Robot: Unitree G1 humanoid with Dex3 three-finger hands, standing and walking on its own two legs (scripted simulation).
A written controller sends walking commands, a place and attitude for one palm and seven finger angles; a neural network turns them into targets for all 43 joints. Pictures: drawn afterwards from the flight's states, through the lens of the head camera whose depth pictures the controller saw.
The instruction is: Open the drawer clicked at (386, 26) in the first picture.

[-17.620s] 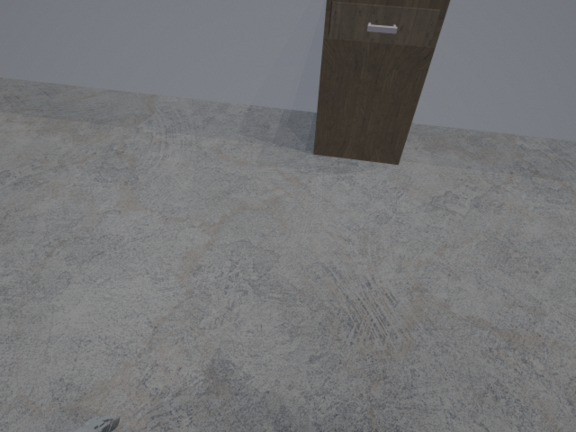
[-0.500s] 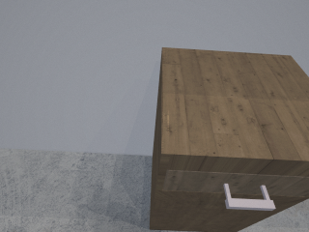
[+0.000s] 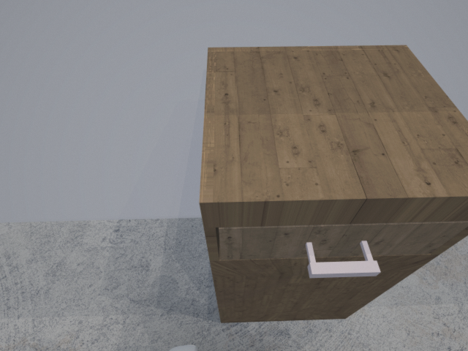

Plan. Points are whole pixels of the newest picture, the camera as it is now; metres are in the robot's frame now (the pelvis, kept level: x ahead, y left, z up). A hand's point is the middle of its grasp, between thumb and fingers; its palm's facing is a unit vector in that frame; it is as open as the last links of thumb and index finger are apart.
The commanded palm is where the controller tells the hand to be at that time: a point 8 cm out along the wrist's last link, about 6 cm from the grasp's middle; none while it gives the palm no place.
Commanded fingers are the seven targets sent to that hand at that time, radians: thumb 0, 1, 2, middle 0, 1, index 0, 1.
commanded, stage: shuffle to correct the standing spot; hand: left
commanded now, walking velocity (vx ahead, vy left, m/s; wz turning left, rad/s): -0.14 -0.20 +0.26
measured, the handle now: (340, 258) +0.29 -0.18 -0.04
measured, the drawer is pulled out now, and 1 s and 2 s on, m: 0.00 0.00 0.00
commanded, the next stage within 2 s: come to a stop and stand still in 1.68 s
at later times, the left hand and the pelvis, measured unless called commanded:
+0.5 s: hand out of the picture -0.12 +0.14 -0.18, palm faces +0.03 -0.97 -0.25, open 16.7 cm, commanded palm none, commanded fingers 0.00 -0.50 0.30 -0.15 -0.30 -0.15 -0.30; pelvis -0.11 -0.08 +0.00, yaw +2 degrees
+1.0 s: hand out of the picture -0.21 +0.02 -0.18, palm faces -0.02 -0.96 -0.27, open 16.9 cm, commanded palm none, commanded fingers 0.00 -0.50 0.30 -0.15 -0.30 -0.15 -0.30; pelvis -0.21 -0.21 -0.01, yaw +2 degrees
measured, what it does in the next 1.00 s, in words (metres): walks backwards: right foot, then left foot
